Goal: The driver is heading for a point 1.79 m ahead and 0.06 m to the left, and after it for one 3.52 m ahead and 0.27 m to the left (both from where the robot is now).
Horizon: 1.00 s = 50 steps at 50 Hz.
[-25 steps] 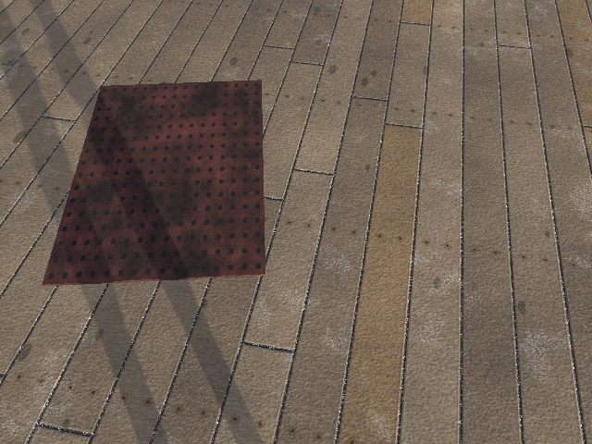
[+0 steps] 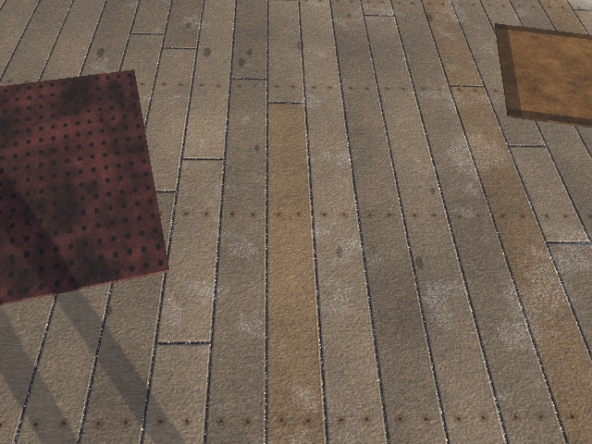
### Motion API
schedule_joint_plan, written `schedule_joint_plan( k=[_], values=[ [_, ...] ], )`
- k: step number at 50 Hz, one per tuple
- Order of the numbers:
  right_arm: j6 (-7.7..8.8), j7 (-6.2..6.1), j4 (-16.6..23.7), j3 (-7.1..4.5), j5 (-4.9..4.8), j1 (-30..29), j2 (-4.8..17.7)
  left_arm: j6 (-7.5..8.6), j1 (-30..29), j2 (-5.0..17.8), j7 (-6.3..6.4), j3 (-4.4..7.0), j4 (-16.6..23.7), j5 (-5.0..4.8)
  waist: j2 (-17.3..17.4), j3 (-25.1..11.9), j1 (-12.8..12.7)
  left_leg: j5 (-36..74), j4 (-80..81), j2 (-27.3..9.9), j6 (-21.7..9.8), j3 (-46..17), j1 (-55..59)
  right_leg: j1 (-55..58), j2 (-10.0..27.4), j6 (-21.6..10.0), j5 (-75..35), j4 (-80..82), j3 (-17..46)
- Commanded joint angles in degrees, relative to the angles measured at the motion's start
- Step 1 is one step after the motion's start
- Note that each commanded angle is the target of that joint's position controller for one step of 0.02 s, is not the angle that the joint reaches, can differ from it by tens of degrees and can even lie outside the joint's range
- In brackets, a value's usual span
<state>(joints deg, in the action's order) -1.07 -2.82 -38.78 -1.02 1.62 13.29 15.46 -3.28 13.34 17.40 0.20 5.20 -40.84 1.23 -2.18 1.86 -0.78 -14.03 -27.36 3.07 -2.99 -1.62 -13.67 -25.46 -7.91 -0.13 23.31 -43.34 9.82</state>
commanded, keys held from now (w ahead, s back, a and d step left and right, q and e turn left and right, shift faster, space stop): e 0.18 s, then no key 0.24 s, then q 0.58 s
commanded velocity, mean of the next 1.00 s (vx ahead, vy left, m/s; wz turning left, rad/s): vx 0.00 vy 0.00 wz -0.01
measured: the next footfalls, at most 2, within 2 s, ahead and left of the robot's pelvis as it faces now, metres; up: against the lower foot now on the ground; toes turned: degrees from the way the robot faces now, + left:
right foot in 0.36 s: +0.00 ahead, -0.12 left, +0.00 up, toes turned -9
left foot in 0.76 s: +0.00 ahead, +0.07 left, +0.00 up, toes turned -2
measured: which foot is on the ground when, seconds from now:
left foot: down 0.00-0.36, up 0.38-0.74, down 0.76-1.00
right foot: up 0.00-0.34, down 0.36-0.78, up 0.80-1.00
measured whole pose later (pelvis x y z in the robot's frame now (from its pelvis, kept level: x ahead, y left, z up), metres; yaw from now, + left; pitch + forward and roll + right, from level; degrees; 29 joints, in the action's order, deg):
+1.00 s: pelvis -0.04 +0.00 +0.00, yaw +4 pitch +1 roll -1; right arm -1.8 -0.4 -38.9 -3.3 0.4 16.6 15.4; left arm -3.5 10.0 17.2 1.4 3.0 -39.6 1.5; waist -2.0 2.9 0.8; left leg -12.2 -24.9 4.7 -4.3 -4.8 -13.0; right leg -27.2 -1.0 2.4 22.2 -57.8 1.6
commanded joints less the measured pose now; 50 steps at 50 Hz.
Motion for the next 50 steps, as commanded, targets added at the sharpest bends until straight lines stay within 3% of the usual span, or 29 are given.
schedule_joint_plan(
  k=[1, 4, 7, 10, 14, 16, 17, 18, 19, 20, 21, 22, 23, 24, 26, 29, 32, 35, 37, 38, 39, 40, 41, 42, 43, 44, 45, 47, 50],
  values=[
    [1.31, 0.05, 5.81, -1.45, 0.13, -5.41, 6.26, 0.59, 2.32, 7.24, -0.19, 2.18, 2.51, 0.54, 6.26, -0.57, -2.75, 11.45, 13.36, -17.3, -8.25, -13.6, -1.11, -3.94, 2.16, 0.91, 2.13, -20.86, -2.91],
    [1.69, -0.11, 6.16, -1.52, 0.02, -3.66, 5.93, -0.34, 2.55, 6.61, -1.61, 1.81, 1.9, 0.03, 9.39, -2.3, -1.22, 21.37, 10.53, -14.19, -8.06, -6.09, 4.71, -6.07, 3.18, 2.94, -0.68, -24.58, -6.07],
    [1.72, -0.11, 4.96, -2.27, -0.11, 1.66, 6.89, -0.69, -2.48, 5.47, -2.25, 0.98, 3.89, -0.3, 9.74, -2.19, 2.25, 21.18, 9.62, -16.38, -9.58, -6.11, 11.67, -9.24, 4.63, 4.04, -0.22, -18.79, -6.81],
    [1.85, 0.24, 4.16, -2.97, -0.01, 3.78, 7.69, -1.0, -4.72, 4.21, -2.6, 0.23, 5.35, -0.38, 10.43, -2.62, 3.62, 22.04, 8.42, -18.05, -10.12, -5.53, 13.31, -6.66, 5.7, 3.71, 2.42, -11.11, -7.78],
    [1.78, 1.42, 3.43, -3.41, 0.12, 2.48, 8.52, -0.75, -4.06, 2.71, -2.06, -0.85, 6.21, -1.1, 13.04, -3.8, 2.97, 27.07, 5.28, -17.6, -9.53, -3.1, 8.25, 4.55, 4.65, 1.29, 5.63, 1.52, -11.49],
    [1.28, 1.76, 2.69, -3.5, -0.41, 1.77, 8.84, -0.13, -1.59, 2.03, -1.56, -1.24, 5.68, -1.13, 12.58, -4.14, 1.11, 29.56, 1.88, -16.5, -8.11, -1.89, 6.64, 10.29, 4.06, -0.1, -0.89, 12.46, -12.84],
    [0.92, 1.78, 2.17, -3.39, -1.02, 1.57, 8.57, 0.56, 0.37, 1.72, -1.25, -1.57, 5.0, -0.54, 10.79, -4.02, -0.53, 27.7, -0.72, -15.24, -5.7, -0.23, 3.87, 15.72, 4.2, -0.76, -10.43, 23.26, -12.61],
    [0.91, 1.77, 1.87, -2.98, -1.18, 3.29, 7.11, 1.35, 1.31, 4.05, -0.83, -1.36, 4.83, 0.65, 6.23, -5.62, -0.4, 19.8, -4.37, -13.6, -2.09, 1.37, -2.05, 23.76, 8.48, -1.56, -16.13, 27.64, -6.13],
    [0.78, 2.24, 4.51, -1.2, -0.77, 4.33, 1.16, 2.12, 1.49, 9.33, -0.42, -0.78, 6.5, 1.0, -9.88, -7.8, 0.64, -7.94, -14.91, -7.69, 2.56, 6.24, -13.78, 31.13, 25.33, -5.62, -28.23, 29.02, 13.64],
    [-0.39, 1.28, 4.45, -1.37, -0.81, 0.33, 3.03, 2.69, 1.78, 8.63, 0.27, -0.78, 5.76, -0.08, -10.79, -5.28, -2.21, -20.88, -19.39, -4.86, 3.28, 2.25, -11.06, 19.76, 29.37, -13.52, -39.47, 26.2, 13.62],
    [-1.13, 1.28, 3.85, -1.88, -1.05, 0.62, 4.72, 2.93, -0.1, 5.48, 0.33, -1.79, 5.84, -0.35, -6.26, -3.33, -0.64, -19.59, -22.71, -5.39, 3.62, 0.38, -10.28, 18.61, 26.58, -14.72, -38.34, 26.29, 10.24],
    [-1.27, 1.67, 2.54, -1.67, -1.25, 1.14, 3.8, 3.09, -3.54, 1.97, 0.55, -3.2, 6.03, -0.4, -4.69, -2.22, 0.82, -16.07, -21.77, -5.81, 3.71, -0.68, -9.22, 16.89, 23.61, -12.95, -33.75, 27.34, 5.66],
    [-1.19, 2.03, 1.14, -1.71, -1.29, 2.74, 3.66, 3.09, -6.19, 0.48, 0.92, -3.93, 6.2, 0.03, -4.98, -1.63, 2.27, -12.65, -19.38, -5.7, 3.99, -0.37, -7.54, 16.08, 20.24, -10.28, -31.35, 27.85, 1.88],
    [-1.23, 2.41, -0.02, -1.86, -0.82, 4.27, 3.93, 3.38, -6.24, 0.47, 1.39, -4.13, 5.76, 0.0, -6.65, -1.89, 2.38, -10.64, -18.11, -5.11, 4.32, 0.28, -5.67, 16.29, 18.65, -9.4, -35.21, 27.25, -0.76],
    [-1.09, 2.82, -1.26, -1.9, -0.9, 5.44, 3.92, 3.48, -4.84, 2.04, 1.6, -3.7, 5.09, 0.08, -5.72, -3.45, 1.76, -10.46, -17.08, -3.41, 4.63, 0.96, -4.13, 18.22, 17.97, -9.17, -40.52, 24.76, -3.76],
    [-1.27, 2.81, -0.31, -2.15, -1.29, 3.5, 4.03, 2.95, -2.9, 4.46, 1.82, -2.52, 4.47, -0.31, -5.29, -2.97, 0.28, -12.2, -17.5, -2.76, 4.3, 1.53, -6.48, 19.08, 20.1, -10.85, -36.67, 23.0, -3.22],
    [-1.48, 2.98, 0.72, -2.29, -1.27, 2.46, 3.78, 2.35, -2.19, 4.65, 1.8, -1.92, 4.24, -0.14, -5.47, -1.87, -0.37, -14.15, -17.91, -3.06, 3.82, 2.45, -8.0, 18.01, 21.98, -12.76, -31.65, 22.81, -2.05],
    [-1.22, 3.13, 1.52, -2.21, -1.41, 2.99, 2.8, 2.24, -2.88, 4.84, 1.82, -1.39, 4.05, 0.01, -4.92, -2.65, 0.26, -13.8, -14.37, -2.94, 2.76, 3.82, -6.14, 17.65, 23.1, -13.18, -33.27, 20.96, -2.45],
    [-0.64, 3.24, 1.3, -2.08, -1.3, 5.41, 1.83, 2.14, -4.72, 5.17, 1.89, -1.04, 4.05, -0.32, -3.99, -3.9, 2.55, -6.99, -4.5, -2.05, 1.45, 5.07, -0.36, 15.63, 21.77, -10.84, -31.97, 16.94, -5.17],
    [-0.05, 3.26, 1.62, -2.2, -0.92, 5.72, 2.77, 2.14, -4.12, 5.22, 1.93, -0.84, 3.68, -0.34, -1.69, -3.79, 3.28, 0.3, 2.92, -2.68, 0.48, 2.02, 3.32, 12.69, 19.99, -7.7, -26.03, 13.67, -7.05],
    [0.67, 3.05, 2.07, -3.3, 0.25, 7.12, 7.81, 2.03, -3.72, 3.21, 1.82, -1.17, 4.82, -0.17, 8.79, -4.39, 2.8, 6.72, 10.0, -11.96, -2.04, -13.27, 8.32, 5.12, 14.43, -3.54, -14.29, 1.85, -12.08],
    [0.6, 2.83, 1.97, -5.53, -0.67, 8.87, 14.46, 1.54, -7.82, 1.24, 2.39, -2.0, 8.12, -0.8, 21.04, -0.27, 4.6, 24.97, 11.49, -23.37, -11.0, -29.45, 6.88, -6.56, 3.67, -0.19, 10.12, -6.05, -14.86],
    [0.56, 2.77, 1.47, -5.17, -0.66, 11.88, 12.21, 1.04, -7.73, 2.56, 2.63, -1.74, 7.5, 0.06, 13.37, -1.55, 5.05, 27.12, 10.92, -24.07, -15.08, -28.59, 8.14, -6.99, 5.95, 0.12, 12.99, -15.45, -8.95],
    [0.33, 2.5, 1.87, -4.71, -1.14, 9.16, 9.98, 0.9, -6.7, 2.54, 2.23, -1.64, 6.57, -0.14, 9.16, -0.96, 3.35, 23.76, 10.02, -21.1, -14.81, -23.68, 6.95, -7.55, 6.83, 0.41, 8.84, -18.81, -7.56],
    [-0.14, 2.29, 2.77, -4.3, -1.15, 4.92, 8.6, 1.05, -6.19, 3.13, 1.81, -1.41, 5.93, -0.39, 6.64, -0.07, 1.62, 18.95, 10.39, -17.15, -12.19, -19.83, 5.4, -7.39, 7.65, 0.7, 4.33, -18.32, -6.88],
    [-0.25, 2.06, 3.45, -4.1, -1.34, 2.02, 8.05, 1.08, -5.83, 4.04, 1.49, -1.07, 5.84, 0.07, 7.43, 0.17, 0.71, 18.53, 10.23, -14.47, -10.47, -17.74, 5.82, -7.89, 7.72, 1.09, 1.28, -17.72, -7.21],
    [-0.2, 2.07, 3.86, -4.04, -1.28, 1.09, 7.42, 1.0, -4.44, 3.99, 1.27, -1.14, 5.01, 0.66, 8.13, -1.85, 0.51, 21.69, 9.35, -12.53, -9.92, -15.84, 6.76, -6.91, 7.15, 1.82, -0.43, -18.41, -8.03],
    [-0.02, 2.21, 3.58, -4.2, -1.29, 2.65, 7.6, 0.64, -3.73, 3.56, 1.06, -1.32, 4.76, 0.56, 7.13, -4.08, 1.03, 22.47, 8.6, -11.81, -9.74, -15.47, 8.01, -6.44, 6.74, 2.77, -1.57, -17.8, -8.4],
    [-0.14, 2.17, 3.16, -4.81, -1.08, 4.91, 8.44, 0.28, -5.58, 2.95, 1.35, -1.78, 5.77, 0.26, 7.97, -3.05, 2.56, 16.33, 8.88, -11.81, -10.26, -18.34, 8.92, -8.15, 6.86, 3.09, -1.52, -12.53, -8.21]
  ],
)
